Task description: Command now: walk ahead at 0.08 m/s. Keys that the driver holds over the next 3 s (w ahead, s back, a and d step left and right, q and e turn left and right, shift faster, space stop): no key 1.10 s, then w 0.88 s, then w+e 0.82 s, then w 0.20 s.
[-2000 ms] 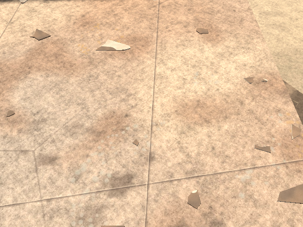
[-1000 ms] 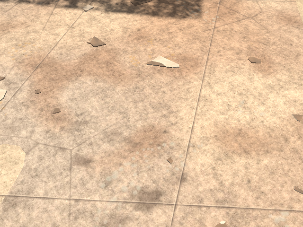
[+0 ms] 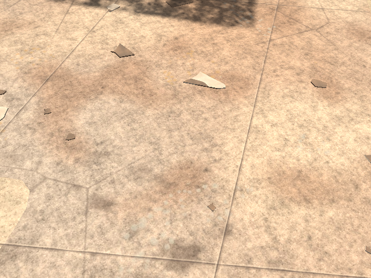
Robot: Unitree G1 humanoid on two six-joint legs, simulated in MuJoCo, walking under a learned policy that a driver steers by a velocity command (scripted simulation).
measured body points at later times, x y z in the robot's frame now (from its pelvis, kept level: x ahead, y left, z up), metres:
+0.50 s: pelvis +0.04 -0.01 +0.00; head +0.05 -0.01 +0.45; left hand +0.10 +0.25 -0.14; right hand +0.12 -0.26 -0.14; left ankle +0.02 +0.10 -0.73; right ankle +0.03 -0.15 -0.73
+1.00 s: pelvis +0.03 -0.01 +0.00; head +0.03 -0.01 +0.45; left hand +0.05 +0.24 -0.15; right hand +0.05 -0.26 -0.15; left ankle +0.02 +0.10 -0.73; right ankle +0.03 -0.15 -0.73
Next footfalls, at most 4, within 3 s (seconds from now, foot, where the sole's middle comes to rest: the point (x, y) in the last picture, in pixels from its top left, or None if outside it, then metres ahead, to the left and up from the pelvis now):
0.22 right None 0.07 -0.14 -0.77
1.84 left None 0.46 0.08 -0.77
2.40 right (234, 217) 0.76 -0.17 -0.77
2.88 left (206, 152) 1.09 -0.07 -0.77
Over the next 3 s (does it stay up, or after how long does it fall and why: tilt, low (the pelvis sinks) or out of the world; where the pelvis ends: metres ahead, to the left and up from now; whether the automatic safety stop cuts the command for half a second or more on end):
stays up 0.95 -0.11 0.00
